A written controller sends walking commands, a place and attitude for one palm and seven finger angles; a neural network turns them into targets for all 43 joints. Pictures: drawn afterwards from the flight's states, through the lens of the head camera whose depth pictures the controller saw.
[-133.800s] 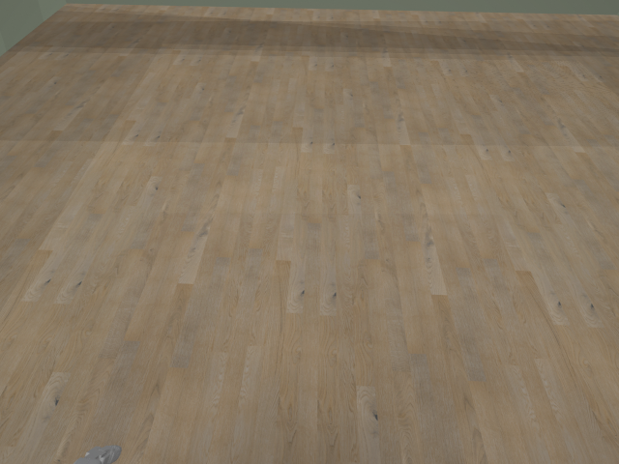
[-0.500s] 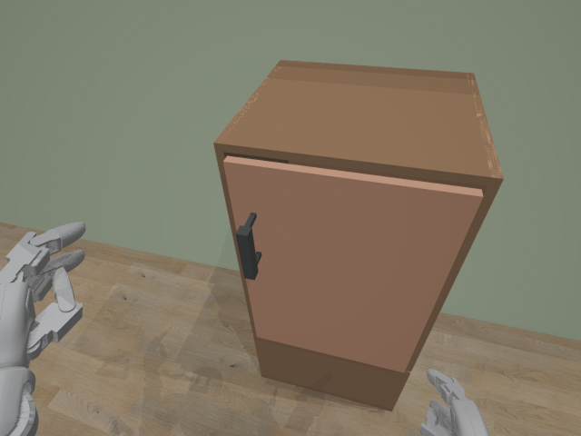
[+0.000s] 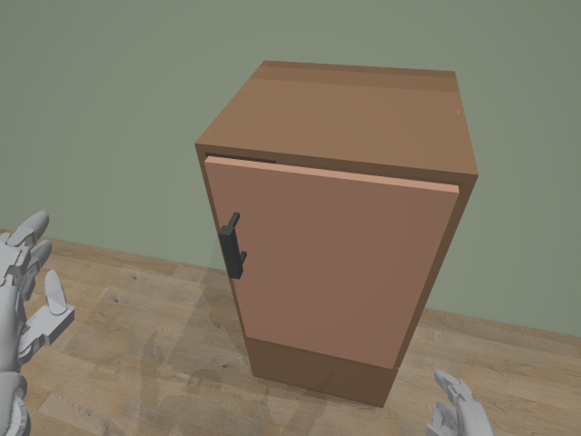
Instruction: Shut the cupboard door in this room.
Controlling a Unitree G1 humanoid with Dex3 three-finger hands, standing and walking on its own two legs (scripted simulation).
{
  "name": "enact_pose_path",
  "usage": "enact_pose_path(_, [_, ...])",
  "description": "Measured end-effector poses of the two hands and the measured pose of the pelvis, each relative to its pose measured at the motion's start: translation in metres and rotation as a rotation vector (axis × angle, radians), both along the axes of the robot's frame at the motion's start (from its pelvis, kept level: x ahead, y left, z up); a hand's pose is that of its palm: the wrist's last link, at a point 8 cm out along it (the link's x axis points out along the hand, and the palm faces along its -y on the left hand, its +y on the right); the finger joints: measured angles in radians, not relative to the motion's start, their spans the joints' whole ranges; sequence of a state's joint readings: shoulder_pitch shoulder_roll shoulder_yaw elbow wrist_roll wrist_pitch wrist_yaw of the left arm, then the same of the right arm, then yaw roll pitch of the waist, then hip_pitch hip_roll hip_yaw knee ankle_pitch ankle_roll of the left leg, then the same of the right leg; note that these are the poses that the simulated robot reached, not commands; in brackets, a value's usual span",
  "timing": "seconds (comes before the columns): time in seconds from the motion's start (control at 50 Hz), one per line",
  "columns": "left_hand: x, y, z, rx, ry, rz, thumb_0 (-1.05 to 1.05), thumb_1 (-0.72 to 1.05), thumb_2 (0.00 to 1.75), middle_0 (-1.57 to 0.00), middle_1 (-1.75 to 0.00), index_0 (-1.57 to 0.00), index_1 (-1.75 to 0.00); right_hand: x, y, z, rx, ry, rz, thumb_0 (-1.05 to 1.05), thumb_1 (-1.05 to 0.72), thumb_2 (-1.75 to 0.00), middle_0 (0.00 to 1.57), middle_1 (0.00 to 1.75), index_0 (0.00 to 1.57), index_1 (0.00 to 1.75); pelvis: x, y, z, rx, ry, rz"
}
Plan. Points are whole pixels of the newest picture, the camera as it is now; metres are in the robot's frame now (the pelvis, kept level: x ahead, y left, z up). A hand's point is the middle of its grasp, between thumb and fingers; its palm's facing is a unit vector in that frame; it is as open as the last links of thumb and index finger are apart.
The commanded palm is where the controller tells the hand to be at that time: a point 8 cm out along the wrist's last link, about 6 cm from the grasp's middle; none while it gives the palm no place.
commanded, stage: step back with the hand held close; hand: left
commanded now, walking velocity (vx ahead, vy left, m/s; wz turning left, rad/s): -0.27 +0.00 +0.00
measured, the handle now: (235, 245) +0.45 +0.17 -0.02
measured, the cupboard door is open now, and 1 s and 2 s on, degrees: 0 0 0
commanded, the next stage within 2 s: stop stepping back and stand still in 1.44 s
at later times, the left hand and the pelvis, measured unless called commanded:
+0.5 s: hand (47, 325) +0.18 +0.28 +0.15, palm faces +0.38 -0.80 -0.46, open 7.4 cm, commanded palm +0.12 +0.32 +0.17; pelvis -0.03 +0.02 -0.01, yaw -1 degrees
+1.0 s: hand out of the picture +0.11 +0.28 +0.16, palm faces +0.46 -0.78 -0.42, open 7.4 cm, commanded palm +0.05 +0.32 +0.17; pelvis -0.09 +0.02 -0.02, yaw +1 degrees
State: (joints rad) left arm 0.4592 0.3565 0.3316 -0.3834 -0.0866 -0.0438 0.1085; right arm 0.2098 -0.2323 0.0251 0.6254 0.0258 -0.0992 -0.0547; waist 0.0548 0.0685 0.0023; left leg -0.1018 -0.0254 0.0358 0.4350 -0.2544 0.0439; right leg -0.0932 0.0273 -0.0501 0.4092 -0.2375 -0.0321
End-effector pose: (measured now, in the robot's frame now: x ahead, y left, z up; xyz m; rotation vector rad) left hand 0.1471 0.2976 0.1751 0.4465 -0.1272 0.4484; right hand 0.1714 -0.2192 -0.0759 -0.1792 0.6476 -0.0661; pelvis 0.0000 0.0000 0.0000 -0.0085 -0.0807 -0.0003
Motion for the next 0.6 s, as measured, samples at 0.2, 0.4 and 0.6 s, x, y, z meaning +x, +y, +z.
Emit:
enact_pose_path(0.2, [0.005,0.001,-0.001,0.055,0.001,-0.03,0.01,0.89,0.9,-0.21,-0.31,-0.21,-0.3,-0.006,-0.016,-0.006,-0.031,0.062,-0.068,0.01,-0.91,-0.9,0.2,0.3,0.2,0.3,-0.001,0.004,-0.003,-0.011,0.075,0.004])
enact_pose_path(0.4, [0.001,0.014,-0.001,0.099,0.01,-0.073,0.01,0.89,0.9,-0.21,-0.31,-0.21,-0.3,-0.03,-0.016,-0.004,-0.067,0.106,-0.145,0.01,-0.91,-0.9,0.2,0.3,0.2,0.29,-0.015,0.016,-0.007,0.0,0.09,-0.014])
enact_pose_path(0.6, [-0.03,0.026,-0.002,0.111,-0.054,-0.082,0.01,0.89,0.9,-0.21,-0.31,-0.21,-0.3,-0.061,-0.002,0.003,-0.101,0.083,-0.135,0.01,-0.91,-0.9,0.2,0.3,0.2,0.3,-0.044,0.025,-0.011,-0.011,0.088,-0.014])
